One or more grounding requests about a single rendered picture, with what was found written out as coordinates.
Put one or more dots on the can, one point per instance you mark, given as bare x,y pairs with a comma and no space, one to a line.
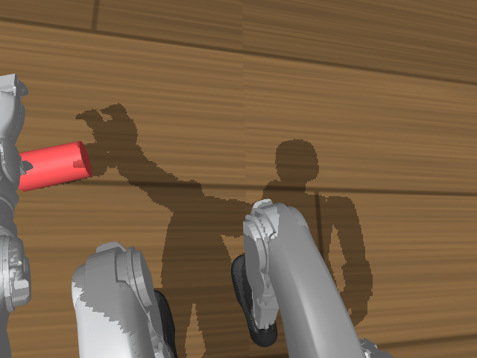
54,165

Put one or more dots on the left robot hand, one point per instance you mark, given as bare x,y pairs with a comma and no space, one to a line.
12,112

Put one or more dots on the left robot arm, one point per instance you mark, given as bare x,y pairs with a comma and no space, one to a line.
15,273

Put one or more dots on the left robot foot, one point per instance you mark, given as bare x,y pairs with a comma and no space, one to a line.
167,323

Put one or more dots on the right robot foot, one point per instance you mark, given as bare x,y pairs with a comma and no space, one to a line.
263,338

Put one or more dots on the right robot hand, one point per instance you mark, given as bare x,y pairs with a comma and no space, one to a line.
371,350

